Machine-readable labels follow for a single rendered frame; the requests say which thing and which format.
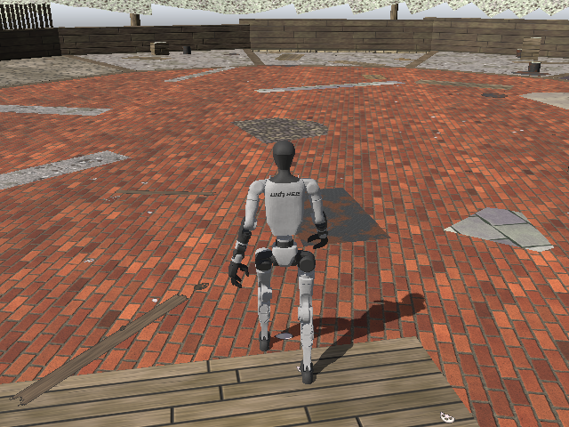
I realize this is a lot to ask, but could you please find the right robot upper arm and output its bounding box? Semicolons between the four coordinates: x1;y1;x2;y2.
302;178;325;224

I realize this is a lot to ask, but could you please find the humanoid robot torso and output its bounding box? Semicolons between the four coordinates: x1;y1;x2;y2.
263;175;305;267

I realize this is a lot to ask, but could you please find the robot right thigh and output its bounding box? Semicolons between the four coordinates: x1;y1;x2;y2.
297;250;316;323

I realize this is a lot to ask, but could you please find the robot right hand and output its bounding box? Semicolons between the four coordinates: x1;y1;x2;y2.
308;234;328;249

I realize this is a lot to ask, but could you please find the right robot forearm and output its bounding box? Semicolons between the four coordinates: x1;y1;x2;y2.
315;211;328;238

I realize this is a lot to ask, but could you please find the robot left hand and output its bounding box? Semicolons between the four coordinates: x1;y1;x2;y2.
228;261;249;288

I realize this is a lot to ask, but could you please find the left robot upper arm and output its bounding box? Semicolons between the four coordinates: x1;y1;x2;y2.
244;179;266;230

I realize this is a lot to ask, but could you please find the left robot forearm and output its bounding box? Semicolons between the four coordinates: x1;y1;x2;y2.
231;217;252;263

